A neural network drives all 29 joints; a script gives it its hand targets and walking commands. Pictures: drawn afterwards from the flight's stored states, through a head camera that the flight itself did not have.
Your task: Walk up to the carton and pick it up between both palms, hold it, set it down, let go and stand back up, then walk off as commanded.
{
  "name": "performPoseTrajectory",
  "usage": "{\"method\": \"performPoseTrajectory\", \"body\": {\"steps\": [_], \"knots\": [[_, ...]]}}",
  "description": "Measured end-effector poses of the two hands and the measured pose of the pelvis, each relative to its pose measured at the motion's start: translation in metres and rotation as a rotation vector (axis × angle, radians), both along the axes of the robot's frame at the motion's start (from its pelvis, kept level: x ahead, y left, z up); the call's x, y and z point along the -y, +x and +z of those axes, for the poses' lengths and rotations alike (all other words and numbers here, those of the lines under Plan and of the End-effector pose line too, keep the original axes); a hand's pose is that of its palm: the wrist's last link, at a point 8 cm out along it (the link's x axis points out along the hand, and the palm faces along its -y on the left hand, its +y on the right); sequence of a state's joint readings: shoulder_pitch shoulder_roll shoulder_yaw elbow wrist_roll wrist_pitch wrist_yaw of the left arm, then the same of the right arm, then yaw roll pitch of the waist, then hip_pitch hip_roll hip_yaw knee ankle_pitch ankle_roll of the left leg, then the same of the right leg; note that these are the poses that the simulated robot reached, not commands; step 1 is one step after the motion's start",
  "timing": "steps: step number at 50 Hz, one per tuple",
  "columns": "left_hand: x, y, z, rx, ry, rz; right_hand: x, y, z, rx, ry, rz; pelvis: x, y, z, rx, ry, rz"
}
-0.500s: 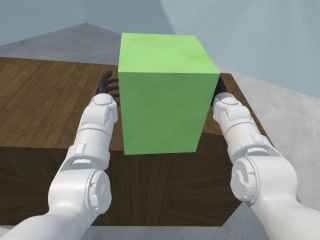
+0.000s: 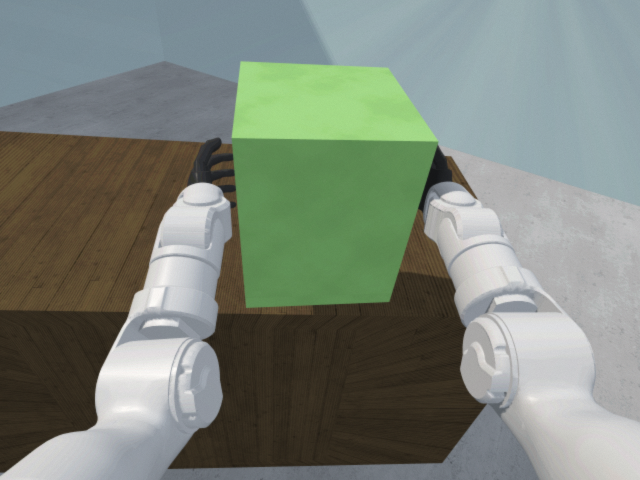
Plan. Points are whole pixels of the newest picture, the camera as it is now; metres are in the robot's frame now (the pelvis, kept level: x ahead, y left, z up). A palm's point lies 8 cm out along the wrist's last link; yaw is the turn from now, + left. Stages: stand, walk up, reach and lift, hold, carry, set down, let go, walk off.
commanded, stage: reach and lift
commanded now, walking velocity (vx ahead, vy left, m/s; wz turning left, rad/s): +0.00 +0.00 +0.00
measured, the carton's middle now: (317, 186) +0.46 +0.00 +0.19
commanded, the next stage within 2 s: hold in 0.48 s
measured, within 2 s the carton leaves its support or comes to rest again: neither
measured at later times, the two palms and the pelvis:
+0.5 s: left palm (204, 187) +0.40 +0.14 +0.21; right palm (444, 179) +0.41 -0.15 +0.24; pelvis +0.00 +0.00 +0.00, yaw +0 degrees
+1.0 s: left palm (199, 183) +0.40 +0.15 +0.22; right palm (443, 171) +0.41 -0.14 +0.25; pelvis +0.00 +0.00 +0.00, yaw +0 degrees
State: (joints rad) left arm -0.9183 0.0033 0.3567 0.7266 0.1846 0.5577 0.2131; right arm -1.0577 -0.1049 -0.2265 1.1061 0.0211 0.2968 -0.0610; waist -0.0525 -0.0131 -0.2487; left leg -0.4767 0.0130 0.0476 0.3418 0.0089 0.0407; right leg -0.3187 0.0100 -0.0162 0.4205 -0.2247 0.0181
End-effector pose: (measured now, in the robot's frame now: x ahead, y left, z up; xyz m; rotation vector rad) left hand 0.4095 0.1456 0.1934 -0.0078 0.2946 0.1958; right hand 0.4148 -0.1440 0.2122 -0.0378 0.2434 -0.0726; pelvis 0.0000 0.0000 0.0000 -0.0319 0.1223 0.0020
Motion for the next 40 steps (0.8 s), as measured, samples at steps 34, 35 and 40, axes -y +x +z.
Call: {"method": "performPoseTrajectory", "body": {"steps": [34, 35, 40], "knots": [[0.002, -0.007, 0.018, 0.022, -0.006, -0.02, 0.001, -0.009, 0.026, 0.026, 0.004, -0.017, 0.004, 0.002, 0.001, 0.04, 0.005, 0.001], [0.002, -0.007, 0.019, 0.027, -0.006, -0.02, 0.002, -0.009, 0.028, 0.03, 0.007, -0.017, 0.004, 0.002, 0.001, 0.04, 0.006, 0.001], [0.003, -0.007, 0.023, 0.037, -0.006, -0.019, 0.002, -0.009, 0.032, 0.041, 0.011, -0.017, 0.004, 0.003, 0.001, 0.038, 0.006, 0.001]]}}
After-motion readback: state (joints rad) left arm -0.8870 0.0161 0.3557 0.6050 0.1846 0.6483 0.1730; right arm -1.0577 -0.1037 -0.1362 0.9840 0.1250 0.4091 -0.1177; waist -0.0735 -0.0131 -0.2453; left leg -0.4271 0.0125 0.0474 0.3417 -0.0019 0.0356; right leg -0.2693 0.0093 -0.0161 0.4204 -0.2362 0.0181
